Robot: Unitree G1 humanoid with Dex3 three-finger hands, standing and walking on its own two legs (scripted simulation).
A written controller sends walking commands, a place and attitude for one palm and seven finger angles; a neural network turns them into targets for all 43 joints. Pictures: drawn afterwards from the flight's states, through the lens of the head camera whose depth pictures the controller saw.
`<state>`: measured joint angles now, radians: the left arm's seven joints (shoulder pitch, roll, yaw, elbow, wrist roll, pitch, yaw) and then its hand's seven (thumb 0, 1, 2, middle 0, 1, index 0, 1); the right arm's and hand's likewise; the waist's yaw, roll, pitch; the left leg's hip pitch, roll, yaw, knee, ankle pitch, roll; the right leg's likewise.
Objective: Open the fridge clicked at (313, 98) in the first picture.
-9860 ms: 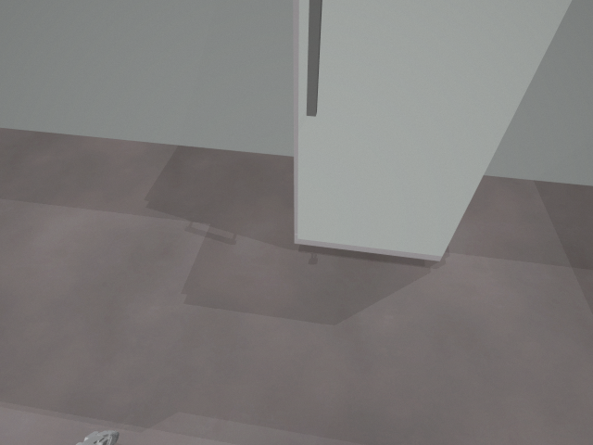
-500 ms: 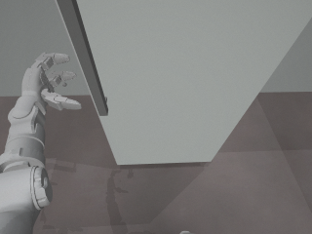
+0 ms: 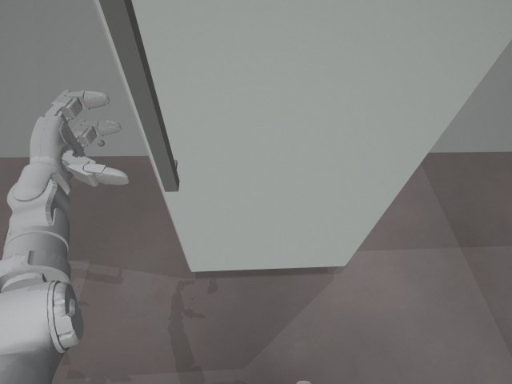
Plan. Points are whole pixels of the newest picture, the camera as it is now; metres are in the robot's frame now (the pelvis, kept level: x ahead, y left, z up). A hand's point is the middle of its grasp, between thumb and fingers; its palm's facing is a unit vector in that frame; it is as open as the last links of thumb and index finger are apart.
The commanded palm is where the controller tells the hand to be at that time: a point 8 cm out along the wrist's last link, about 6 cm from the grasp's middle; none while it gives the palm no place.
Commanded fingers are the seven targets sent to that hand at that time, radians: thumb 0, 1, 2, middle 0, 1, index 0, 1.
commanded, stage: move the hooked fingers beside the handle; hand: left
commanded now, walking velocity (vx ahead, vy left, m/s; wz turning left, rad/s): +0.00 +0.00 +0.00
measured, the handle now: (143, 70) +0.51 +0.16 +0.20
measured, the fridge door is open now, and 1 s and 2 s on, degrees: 0 0 0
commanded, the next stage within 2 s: feel for the door with the fingertips in 0.30 s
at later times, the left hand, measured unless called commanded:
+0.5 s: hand (107, 142) +0.45 +0.22 +0.12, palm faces +0.02 -1.00 +0.00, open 14.0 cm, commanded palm +0.42 +0.26 +0.12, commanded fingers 0.00 -0.50 0.30 -0.30 -1.20 -0.30 -1.20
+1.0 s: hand (136, 136) +0.46 +0.18 +0.12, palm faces +0.03 -1.00 -0.02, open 14.0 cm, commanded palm +0.43 +0.23 +0.12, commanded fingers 0.00 -0.50 0.30 -0.30 -1.20 -0.30 -1.20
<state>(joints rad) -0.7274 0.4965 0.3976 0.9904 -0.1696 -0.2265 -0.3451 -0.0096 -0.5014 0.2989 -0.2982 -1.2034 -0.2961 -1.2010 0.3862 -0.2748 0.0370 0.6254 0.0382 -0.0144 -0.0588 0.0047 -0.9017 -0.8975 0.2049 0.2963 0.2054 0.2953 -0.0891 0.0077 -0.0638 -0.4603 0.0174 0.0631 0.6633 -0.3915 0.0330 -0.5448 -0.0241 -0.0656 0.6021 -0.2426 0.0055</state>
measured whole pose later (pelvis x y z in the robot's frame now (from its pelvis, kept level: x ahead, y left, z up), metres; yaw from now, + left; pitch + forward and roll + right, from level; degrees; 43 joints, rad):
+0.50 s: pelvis +0.00 +0.00 +0.00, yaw +0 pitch +10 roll -1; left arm -0.72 0.46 0.35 0.95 -0.18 -0.23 -0.32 -0.01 -0.50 0.30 -0.30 -1.20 -0.30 -1.20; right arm 0.38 -0.27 0.04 0.63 0.04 -0.01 -0.05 0.00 -0.90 -0.90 0.20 0.30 0.21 0.30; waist -0.08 0.01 -0.07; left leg -0.46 0.01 0.05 0.67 -0.40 0.03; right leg -0.54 -0.03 -0.07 0.61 -0.25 0.01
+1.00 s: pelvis -0.01 -0.01 +0.00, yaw +0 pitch +10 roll -1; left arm -0.80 0.42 0.33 1.03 -0.13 -0.26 -0.22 -0.01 -0.50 0.30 -0.30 -1.20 -0.30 -1.20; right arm 0.37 -0.27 0.04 0.64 0.03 -0.03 -0.05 0.00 -0.90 -0.90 0.20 0.30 0.21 0.30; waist -0.09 0.01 -0.05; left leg -0.46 0.02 0.06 0.67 -0.39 0.02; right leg -0.56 -0.02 -0.07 0.63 -0.25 -0.01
